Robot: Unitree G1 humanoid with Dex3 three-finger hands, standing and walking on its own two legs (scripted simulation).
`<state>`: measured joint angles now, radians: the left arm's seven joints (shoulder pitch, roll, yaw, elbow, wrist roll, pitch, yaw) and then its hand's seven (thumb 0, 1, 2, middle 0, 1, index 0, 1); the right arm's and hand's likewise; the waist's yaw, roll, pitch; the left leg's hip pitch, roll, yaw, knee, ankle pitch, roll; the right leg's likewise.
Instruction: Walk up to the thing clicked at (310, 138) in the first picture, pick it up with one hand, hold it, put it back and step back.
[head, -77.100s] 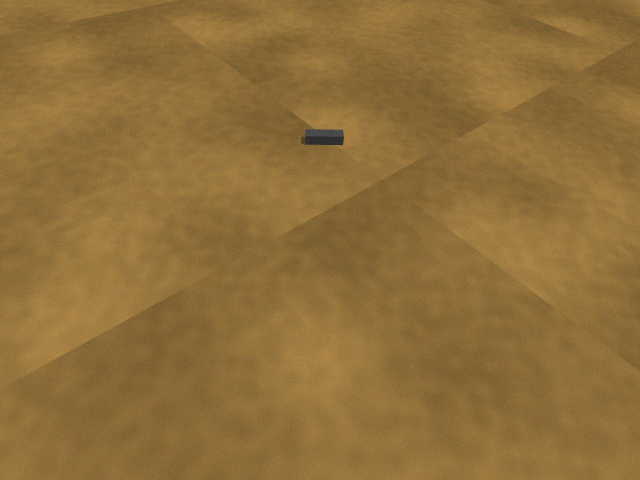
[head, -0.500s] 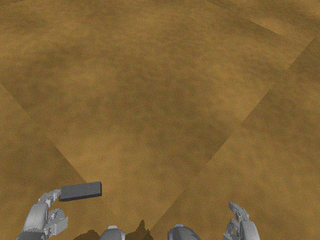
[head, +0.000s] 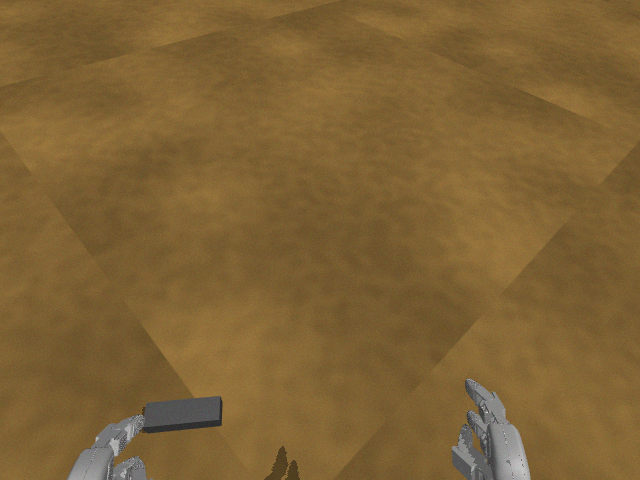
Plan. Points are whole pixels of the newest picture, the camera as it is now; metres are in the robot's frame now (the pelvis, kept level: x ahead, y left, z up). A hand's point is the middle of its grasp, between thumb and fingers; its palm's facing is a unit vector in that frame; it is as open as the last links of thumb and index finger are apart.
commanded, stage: home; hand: left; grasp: from above
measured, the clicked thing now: (184, 414) +0.45 +0.31 -0.69
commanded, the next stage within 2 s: stand in 1.72 s
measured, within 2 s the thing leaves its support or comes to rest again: neither
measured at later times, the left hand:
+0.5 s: hand out of the picture +0.17 +0.18 -0.05, palm faces +0.03 -0.98 -0.19, open 7.4 cm
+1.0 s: hand out of the picture +0.17 +0.18 -0.05, palm faces +0.04 -0.98 -0.19, open 7.4 cm
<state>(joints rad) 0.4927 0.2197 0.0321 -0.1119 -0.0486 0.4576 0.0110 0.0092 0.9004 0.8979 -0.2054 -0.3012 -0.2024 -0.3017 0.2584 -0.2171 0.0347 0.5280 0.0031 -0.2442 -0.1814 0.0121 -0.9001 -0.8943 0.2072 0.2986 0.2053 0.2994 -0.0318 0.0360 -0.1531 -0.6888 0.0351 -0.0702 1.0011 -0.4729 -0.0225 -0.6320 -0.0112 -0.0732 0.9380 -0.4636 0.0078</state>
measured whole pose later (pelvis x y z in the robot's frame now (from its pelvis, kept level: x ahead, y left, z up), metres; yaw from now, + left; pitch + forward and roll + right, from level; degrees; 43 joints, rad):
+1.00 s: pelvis +0.00 +0.00 +0.00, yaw -1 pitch +9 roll -3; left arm 0.50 0.22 0.03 -0.12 -0.05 0.46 0.01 0.01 0.90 0.90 -0.20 -0.30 -0.20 -0.30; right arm 0.28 -0.21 0.04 0.55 0.01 -0.25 -0.18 0.01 -0.90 -0.89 0.21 0.30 0.21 0.30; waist -0.03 0.04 -0.15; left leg -0.69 0.04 -0.06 1.01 -0.48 -0.02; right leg -0.63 -0.01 -0.06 0.94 -0.47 0.01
